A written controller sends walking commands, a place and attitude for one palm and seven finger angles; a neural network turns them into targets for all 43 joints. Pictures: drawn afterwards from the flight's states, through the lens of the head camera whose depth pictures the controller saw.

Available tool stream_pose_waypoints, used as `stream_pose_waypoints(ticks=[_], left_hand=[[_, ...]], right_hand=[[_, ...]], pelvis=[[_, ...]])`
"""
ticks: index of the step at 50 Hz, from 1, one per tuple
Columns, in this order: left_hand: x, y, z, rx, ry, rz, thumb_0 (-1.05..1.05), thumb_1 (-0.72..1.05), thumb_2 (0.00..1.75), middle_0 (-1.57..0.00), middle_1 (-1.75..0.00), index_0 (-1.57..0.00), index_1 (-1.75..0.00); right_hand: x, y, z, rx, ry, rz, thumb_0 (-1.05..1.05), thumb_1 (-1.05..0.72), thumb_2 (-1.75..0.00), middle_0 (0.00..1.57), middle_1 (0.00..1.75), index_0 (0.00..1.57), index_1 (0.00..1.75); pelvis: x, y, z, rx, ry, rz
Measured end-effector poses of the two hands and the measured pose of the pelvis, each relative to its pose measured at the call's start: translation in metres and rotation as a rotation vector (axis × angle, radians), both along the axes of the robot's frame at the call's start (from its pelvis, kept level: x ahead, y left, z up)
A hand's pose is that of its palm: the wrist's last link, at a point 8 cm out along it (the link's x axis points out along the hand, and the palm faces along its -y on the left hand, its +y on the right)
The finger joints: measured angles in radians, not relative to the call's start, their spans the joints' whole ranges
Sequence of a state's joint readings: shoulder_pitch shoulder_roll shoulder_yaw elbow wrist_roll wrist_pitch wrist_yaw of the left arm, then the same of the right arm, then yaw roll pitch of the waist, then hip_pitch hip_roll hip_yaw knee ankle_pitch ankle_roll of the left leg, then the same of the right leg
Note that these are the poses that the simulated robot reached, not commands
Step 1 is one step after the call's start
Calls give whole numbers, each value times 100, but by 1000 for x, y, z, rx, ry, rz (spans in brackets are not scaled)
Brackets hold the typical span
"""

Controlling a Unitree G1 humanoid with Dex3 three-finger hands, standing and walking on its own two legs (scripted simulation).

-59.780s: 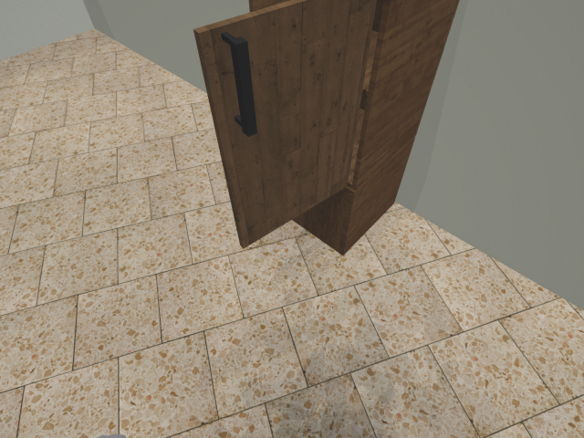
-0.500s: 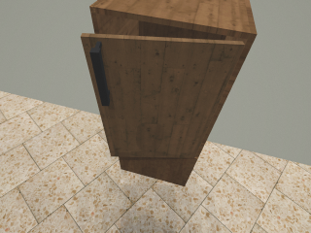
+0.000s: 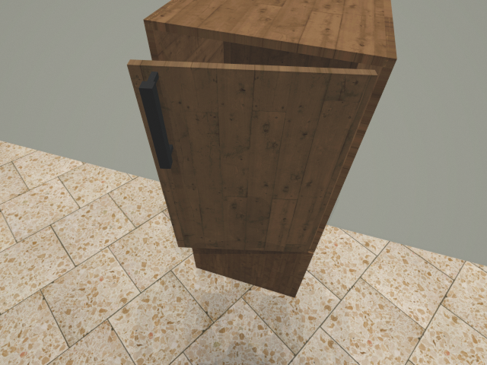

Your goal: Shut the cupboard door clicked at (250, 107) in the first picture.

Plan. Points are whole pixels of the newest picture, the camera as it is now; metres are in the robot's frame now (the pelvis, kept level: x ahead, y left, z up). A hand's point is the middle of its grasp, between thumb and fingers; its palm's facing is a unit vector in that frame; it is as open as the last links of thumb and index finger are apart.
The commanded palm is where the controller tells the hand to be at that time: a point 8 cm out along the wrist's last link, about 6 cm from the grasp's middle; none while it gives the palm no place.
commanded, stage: look again from close up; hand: left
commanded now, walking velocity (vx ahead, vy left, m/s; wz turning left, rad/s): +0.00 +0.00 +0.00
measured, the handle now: (160, 123) +0.48 +0.18 +0.15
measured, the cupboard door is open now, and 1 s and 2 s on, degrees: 15 15 15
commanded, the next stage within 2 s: raise the hand and make a fist in 0.46 s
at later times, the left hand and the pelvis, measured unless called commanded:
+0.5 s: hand out of the picture +0.03 +0.22 -0.18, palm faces -0.01 -0.97 -0.23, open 7.4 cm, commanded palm none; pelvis +0.01 +0.03 -0.01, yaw -1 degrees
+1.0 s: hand out of the picture +0.13 +0.20 -0.05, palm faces +0.12 -0.99 -0.02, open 6.1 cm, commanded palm +0.13 +0.25 -0.01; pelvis -0.02 -0.01 -0.07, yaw +1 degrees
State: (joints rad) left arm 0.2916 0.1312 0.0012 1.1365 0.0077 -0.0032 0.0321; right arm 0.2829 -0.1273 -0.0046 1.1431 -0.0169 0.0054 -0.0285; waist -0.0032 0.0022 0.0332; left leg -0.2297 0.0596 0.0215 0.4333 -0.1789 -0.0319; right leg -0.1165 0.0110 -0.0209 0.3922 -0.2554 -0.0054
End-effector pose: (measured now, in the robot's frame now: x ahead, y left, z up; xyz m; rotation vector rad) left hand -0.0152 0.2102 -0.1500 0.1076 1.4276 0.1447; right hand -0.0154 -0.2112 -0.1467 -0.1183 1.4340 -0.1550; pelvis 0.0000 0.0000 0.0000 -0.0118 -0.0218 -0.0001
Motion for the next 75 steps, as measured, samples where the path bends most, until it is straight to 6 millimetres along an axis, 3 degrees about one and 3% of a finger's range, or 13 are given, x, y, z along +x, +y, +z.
stream_pose_waypoints(ticks=[7, 18, 29, 31, 36, 39, 42, 48, 52, 58, 64, 69, 75], left_hand=[[-3, 12, -2, 15, -15, -26, 0, 91, 90, -20, -30, -20, -29], [29, 47, 1, 66, -77, -49, 0, 91, 90, -20, -30, -20, -29], [49, 53, 2, 74, -86, -73, 0, 91, 90, -20, -30, -20, -29], [81, 61, 21, 94, -277, 12, 1, 91, 90, -20, -30, -20, -30], [181, 53, 130, 151, -986, 25, 1, 91, 90, -22, -33, -22, -32], [211, 39, 173, 99, -1284, -34, 1, 91, 90, -25, -36, -25, -36], [208, 29, 174, 0, -1447, -118, 0, 91, 90, -29, -41, -29, -40], [139, 38, 110, -74, -1285, -80, 0, 91, 90, -40, -51, -40, -51], [108, 50, 121, 38, -1320, -26, 1, 90, 90, -47, -59, -47, -59], [146, 33, 178, 8, -1621, -185, 2, 90, 90, -57, -71, -57, -70], [196, 20, 177, -154, -1386, -256, 1, 90, 90, -69, -83, -69, -82], [190, 46, 192, -38, -1354, -125, 1, 90, 90, -78, -93, -78, -92], [177, 56, 217, 17, -1491, -127, 1, 91, 90, -88, -105, -88, -104]], right_hand=[[25, -1, -6, -17, -106, 20, 1, -92, -90, 20, 30, 20, 30], [44, 8, -3, -25, -140, 42, 1, -94, -90, 20, 30, 20, 30], [56, 6, 1, -34, -131, 45, 1, -92, -90, 20, 30, 20, 30], [66, 1, 6, -74, -237, 50, 1, -91, -90, 21, 30, 20, 30], [110, -10, 22, -95, -587, 49, 1, -91, -90, 21, 30, 20, 30], [140, -17, 31, -82, -743, 52, 1, -91, -90, 20, 30, 20, 30], [166, -24, 38, -80, -843, 82, 1, -91, -90, 20, 30, 20, 30], [200, -38, 45, -121, -926, 210, 1, -90, -90, 21, 30, 20, 30], [211, -36, 39, -132, -952, 270, 1, -90, -90, 20, 30, 20, 30], [201, -18, 19, -84, -936, 258, 1, -90, -90, 20, 30, 20, 30], [164, -9, 16, -39, -852, 107, 1, -90, -90, 21, 30, 21, 30], [142, -13, 23, -65, -787, 63, 1, -90, -90, 21, 30, 20, 30], [144, -15, 28, -91, -762, 159, 1, -90, -90, 21, 30, 20, 30]], pelvis=[[0, 15, -8, -8, 2, 0], [8, 25, -9, 13, 12, -10], [16, 26, -7, 10, 22, -19], [13, 24, -11, 9, 14, -17], [12, 19, -20, 30, 42, 8], [5, 15, -26, 21, 82, 8], [-5, 6, -40, 29, 137, -4], [-19, -10, -65, 19, 176, 13], [-22, -13, -74, -10, 179, 37], [-29, -13, -79, -34, 155, 48], [-22, -8, -61, -5, 142, 17], [-10, 0, -47, 9, 128, -3], [-10, 10, -44, -7, 114, 17]])
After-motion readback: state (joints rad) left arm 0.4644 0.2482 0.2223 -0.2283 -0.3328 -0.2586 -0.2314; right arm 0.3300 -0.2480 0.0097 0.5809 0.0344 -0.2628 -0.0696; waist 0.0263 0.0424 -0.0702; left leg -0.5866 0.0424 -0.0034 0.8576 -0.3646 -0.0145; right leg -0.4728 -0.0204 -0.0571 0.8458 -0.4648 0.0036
